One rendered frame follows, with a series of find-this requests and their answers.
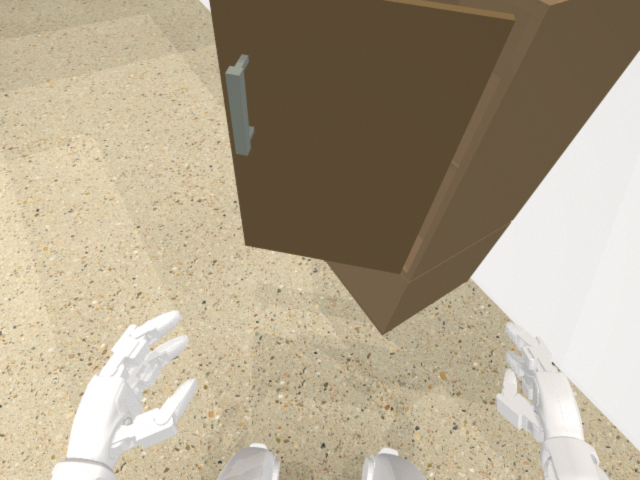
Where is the cupboard door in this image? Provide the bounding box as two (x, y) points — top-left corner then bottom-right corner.
(209, 0), (516, 274)

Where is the right robot shin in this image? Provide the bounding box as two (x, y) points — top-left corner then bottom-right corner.
(377, 448), (398, 456)

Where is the left robot forearm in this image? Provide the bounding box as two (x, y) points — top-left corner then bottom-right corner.
(51, 458), (117, 480)

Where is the handle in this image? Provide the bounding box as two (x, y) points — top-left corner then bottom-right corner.
(225, 54), (254, 156)

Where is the right robot thigh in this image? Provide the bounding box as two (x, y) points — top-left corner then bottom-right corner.
(362, 453), (426, 480)

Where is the right robot forearm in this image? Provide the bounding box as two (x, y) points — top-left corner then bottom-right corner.
(540, 437), (609, 480)

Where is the robot left hand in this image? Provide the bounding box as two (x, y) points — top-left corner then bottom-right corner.
(66, 310), (198, 469)

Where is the robot right hand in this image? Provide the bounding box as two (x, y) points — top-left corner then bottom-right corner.
(496, 322), (585, 445)

